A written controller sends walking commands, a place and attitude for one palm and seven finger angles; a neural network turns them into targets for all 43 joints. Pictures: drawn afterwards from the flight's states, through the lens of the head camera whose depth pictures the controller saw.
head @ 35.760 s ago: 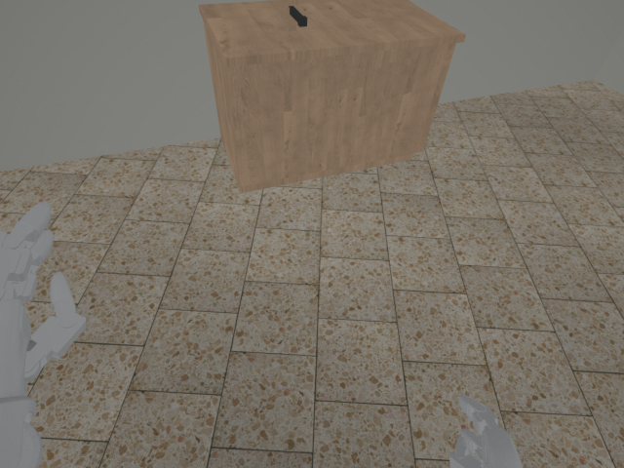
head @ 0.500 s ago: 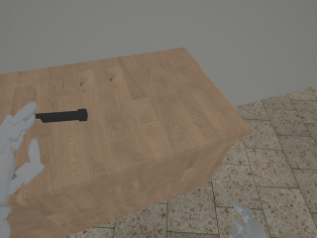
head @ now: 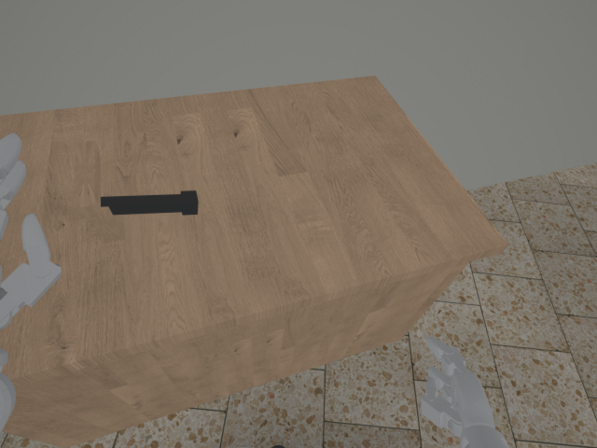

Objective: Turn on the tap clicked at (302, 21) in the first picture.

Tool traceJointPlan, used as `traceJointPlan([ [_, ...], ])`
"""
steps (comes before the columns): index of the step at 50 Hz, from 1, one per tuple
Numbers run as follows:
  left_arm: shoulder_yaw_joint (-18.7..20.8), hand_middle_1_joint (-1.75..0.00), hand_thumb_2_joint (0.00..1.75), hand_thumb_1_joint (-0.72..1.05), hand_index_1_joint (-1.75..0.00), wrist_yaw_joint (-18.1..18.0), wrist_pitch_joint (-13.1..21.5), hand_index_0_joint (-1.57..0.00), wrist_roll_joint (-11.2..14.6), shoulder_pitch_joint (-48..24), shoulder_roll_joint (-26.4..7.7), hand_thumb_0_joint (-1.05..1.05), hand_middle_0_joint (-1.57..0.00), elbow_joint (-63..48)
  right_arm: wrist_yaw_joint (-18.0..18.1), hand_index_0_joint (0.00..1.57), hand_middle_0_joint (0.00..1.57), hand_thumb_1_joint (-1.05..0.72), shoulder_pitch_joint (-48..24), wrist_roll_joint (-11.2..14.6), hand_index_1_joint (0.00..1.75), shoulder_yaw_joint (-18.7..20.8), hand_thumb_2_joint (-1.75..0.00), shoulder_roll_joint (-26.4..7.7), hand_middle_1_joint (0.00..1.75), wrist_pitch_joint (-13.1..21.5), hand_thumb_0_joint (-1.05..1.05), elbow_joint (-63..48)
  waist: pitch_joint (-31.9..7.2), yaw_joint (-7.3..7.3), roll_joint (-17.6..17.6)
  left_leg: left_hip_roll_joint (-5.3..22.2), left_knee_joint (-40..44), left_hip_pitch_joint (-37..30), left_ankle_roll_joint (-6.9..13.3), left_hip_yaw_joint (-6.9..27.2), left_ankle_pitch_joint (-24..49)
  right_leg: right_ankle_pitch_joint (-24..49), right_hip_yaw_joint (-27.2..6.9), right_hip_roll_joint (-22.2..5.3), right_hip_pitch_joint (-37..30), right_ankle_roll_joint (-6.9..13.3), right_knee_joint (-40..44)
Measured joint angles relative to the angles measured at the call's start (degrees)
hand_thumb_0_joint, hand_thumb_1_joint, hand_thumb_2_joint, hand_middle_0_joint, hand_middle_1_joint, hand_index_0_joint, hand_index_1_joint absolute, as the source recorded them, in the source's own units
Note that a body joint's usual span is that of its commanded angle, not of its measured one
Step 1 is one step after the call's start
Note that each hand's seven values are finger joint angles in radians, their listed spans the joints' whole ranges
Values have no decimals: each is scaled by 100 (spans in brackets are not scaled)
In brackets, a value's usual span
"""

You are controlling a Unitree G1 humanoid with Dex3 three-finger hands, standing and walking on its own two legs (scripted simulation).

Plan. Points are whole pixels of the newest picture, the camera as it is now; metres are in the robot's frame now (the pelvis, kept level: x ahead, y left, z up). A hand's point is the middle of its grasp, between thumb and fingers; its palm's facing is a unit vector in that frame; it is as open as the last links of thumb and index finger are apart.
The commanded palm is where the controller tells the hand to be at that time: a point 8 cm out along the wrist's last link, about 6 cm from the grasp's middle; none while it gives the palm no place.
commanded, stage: come to a stop and stand still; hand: left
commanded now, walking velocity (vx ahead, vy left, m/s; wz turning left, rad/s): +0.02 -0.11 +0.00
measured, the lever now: (189, 202) +0.46 +0.23 +0.00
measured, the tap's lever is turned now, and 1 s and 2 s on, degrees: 79 79 79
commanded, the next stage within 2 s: look again from close up in 1.66 s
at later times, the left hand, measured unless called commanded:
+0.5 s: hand (2, 268) +0.22 +0.29 +0.19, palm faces +0.33 -0.86 -0.40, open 7.5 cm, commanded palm +0.16 +0.33 +0.18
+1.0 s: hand out of the picture +0.22 +0.39 +0.16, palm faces +0.40 -0.85 -0.33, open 7.4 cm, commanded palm +0.17 +0.42 +0.18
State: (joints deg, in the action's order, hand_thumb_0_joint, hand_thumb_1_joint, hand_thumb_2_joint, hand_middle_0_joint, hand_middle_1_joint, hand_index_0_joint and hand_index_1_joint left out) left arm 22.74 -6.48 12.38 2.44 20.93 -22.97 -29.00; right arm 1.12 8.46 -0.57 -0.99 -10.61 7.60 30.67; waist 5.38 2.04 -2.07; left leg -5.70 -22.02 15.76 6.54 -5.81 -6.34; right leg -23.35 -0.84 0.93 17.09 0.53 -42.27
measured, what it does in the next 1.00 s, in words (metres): steps to the left: right foot, then right foot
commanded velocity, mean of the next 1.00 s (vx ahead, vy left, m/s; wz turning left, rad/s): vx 0.01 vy -0.04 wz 0.00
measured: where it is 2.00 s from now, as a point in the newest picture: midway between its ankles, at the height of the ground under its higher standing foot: outside the picture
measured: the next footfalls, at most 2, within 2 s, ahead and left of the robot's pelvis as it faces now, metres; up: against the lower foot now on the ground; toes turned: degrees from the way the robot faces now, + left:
right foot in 0.12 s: +0.06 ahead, -0.11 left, +0.00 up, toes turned -4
right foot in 0.50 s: +0.03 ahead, -0.02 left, +0.00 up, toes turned -6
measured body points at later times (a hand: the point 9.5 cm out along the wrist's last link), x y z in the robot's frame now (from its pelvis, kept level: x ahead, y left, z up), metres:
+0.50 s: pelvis -0.01 +0.06 +0.00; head +0.01 +0.08 +0.45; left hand +0.19 +0.33 +0.21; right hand +0.14 -0.18 -0.07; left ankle +0.05 +0.06 -0.73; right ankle +0.00 -0.06 -0.74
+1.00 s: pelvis -0.01 +0.15 -0.02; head +0.02 +0.18 +0.42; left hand +0.19 +0.44 +0.18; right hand +0.16 -0.09 -0.09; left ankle -0.02 +0.29 -0.74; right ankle -0.01 -0.01 -0.73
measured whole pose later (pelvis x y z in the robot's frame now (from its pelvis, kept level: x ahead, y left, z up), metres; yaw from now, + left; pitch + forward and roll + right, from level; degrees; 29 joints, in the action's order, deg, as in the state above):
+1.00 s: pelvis -0.01 +0.15 -0.02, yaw -3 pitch -1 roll +0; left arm 24.4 -7.7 11.6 2.9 23.3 -22.1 -32.7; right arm 0.8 8.9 0.3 0.4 -10.0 5.9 36.3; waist 4.4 1.3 -5.2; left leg -0.5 -39.1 15.3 -1.4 6.3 -24.4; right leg -21.9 0.8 -3.9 20.4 -0.9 -43.9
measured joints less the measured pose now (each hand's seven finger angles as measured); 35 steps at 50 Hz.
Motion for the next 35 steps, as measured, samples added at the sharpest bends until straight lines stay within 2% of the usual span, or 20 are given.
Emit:
traceJointPlan([
  [4,-138,-30,90,89,-31,46,7,-20,-7,208,128,2,-20,-242,-74,20,20,-91,154,-16,30,-38,-90,26,30,30,1,-61,-61,-8,146,19,337,-167,-300,-30,145,322,356,60,-340,81,1253],
  [6,-183,-30,90,89,-31,99,-18,-20,0,316,90,1,-20,-200,-76,20,20,-90,222,-11,30,-34,-90,4,30,-23,1,-102,-108,-36,198,-19,158,-73,-645,-61,24,825,429,64,-596,173,1950],
  [8,-216,-30,90,89,-31,131,-59,-20,4,383,57,1,-21,-115,-59,20,20,-90,233,25,30,-21,-90,-82,30,-120,1,-60,-121,-83,353,36,-619,259,-958,7,-644,1410,482,88,-591,147,2009],
  [10,-171,-30,90,88,-31,133,-142,-21,35,488,31,1,-21,-97,-64,20,20,-90,239,80,30,-17,-90,-108,30,-249,1,93,-219,-34,385,85,-1393,490,-898,432,-1257,1267,421,154,-425,55,1677],
  [11,-134,-30,90,88,-31,123,-182,-21,51,514,32,1,-21,-82,-61,20,20,-90,261,102,30,-14,-90,-84,30,-300,1,173,-283,-38,328,155,-1428,474,-854,525,-1295,1129,379,163,-330,12,1472],
  [12,-126,-30,90,88,-31,111,-221,-21,57,465,49,1,-21,-32,-41,20,20,-90,303,117,30,-2,-90,-64,30,-330,1,238,-311,-87,243,176,-1368,453,-767,438,-987,972,383,119,-260,0,1252],
  [15,-215,-30,90,88,-31,41,-340,-21,-8,100,250,1,-21,242,48,20,20,-90,400,105,30,39,-90,-43,30,-324,1,435,-264,-78,47,4,-1109,229,-22,303,-613,224,99,99,-8,12,307],
  [16,-241,-30,90,88,-31,24,-375,-21,-15,14,323,1,-21,312,53,20,20,-91,424,89,30,51,-90,-23,30,-304,1,486,-252,-76,19,-30,-940,127,44,282,-569,150,-19,136,87,20,-22],
  [17,-259,-30,90,88,-31,15,-405,-21,-12,-35,372,1,-21,340,45,20,20,-91,453,67,30,57,-90,8,30,-276,1,520,-243,-81,-7,-54,-713,9,-24,273,-489,156,-105,170,153,29,-253],
  [19,-280,-30,90,88,-31,17,-437,-20,3,-38,390,2,-21,253,15,20,20,-91,516,5,30,58,-90,68,30,-206,1,530,-219,-94,-32,-69,-130,-255,-394,276,-201,172,-80,195,146,40,-274],
  [22,-288,-30,90,89,-31,51,-300,-20,8,107,294,2,-21,-34,-63,20,20,-91,610,-38,30,97,-90,56,30,-91,1,369,-198,-133,136,-13,448,-428,-891,352,119,180,322,239,-307,141,955],
  [24,-157,-30,90,89,-31,69,-144,-20,-2,305,55,2,-20,-282,-103,20,20,-90,611,13,30,93,-90,20,30,-56,1,195,-211,-151,121,-80,129,-154,-1083,270,-80,593,453,180,-676,322,1905],
  [25,-70,-30,90,89,-31,70,-63,-20,-8,391,-67,2,-20,-393,-108,20,20,-90,564,47,30,84,-90,-20,30,-72,1,120,-211,-147,92,-124,-397,156,-1073,188,-494,1057,429,116,-680,401,2097],
  [26,-43,-30,90,89,-31,87,-5,-20,-3,417,-93,1,-20,-442,-105,20,20,-90,463,76,30,102,-90,-92,30,-118,1,121,-154,-154,213,-83,-1070,458,-1015,276,-917,1348,468,165,-570,329,1947],
  [28,-11,-30,90,89,-31,123,13,-20,46,432,-123,1,-21,-449,-120,20,20,-90,287,115,30,136,-90,-145,30,-234,1,273,-112,-145,345,28,-1987,753,-888,676,-1457,1168,486,280,-398,124,1483],
  [29,17,-30,90,89,-31,121,4,-21,68,445,-126,1,-21,-421,-132,20,20,-90,248,141,30,131,-90,-121,30,-275,1,354,-163,-131,294,103,-1909,695,-863,859,-1499,976,443,286,-289,42,1220],
  [30,25,-30,90,89,-31,112,-24,-21,78,414,-108,1,-21,-362,-121,20,20,-90,236,160,30,133,-90,-85,30,-309,1,400,-191,-173,199,148,-1775,650,-799,787,-1120,768,432,228,-197,-6,930],
  [33,-79,-30,90,88,-31,66,-186,-21,15,168,156,1,-21,-6,-40,20,20,-91,229,116,30,136,-90,10,30,-306,1,524,-148,-142,-62,-83,-1540,403,-87,566,-766,-24,56,167,71,29,-102],
  [34,-117,-30,90,88,-31,58,-257,-21,12,104,251,1,-21,84,-27,20,20,-91,237,85,30,133,-90,47,30,-269,1,554,-136,-131,-85,-129,-1331,279,-47,544,-714,-110,-62,202,165,40,-427],
  [35,-156,-30,90,88,-31,54,-320,-21,20,66,324,1,-21,127,-26,20,20,-91,263,48,30,130,-90,89,30,-222,1,561,-124,-122,-93,-164,-1043,134,-152,546,-609,-119,-128,226,211,52,-591],
])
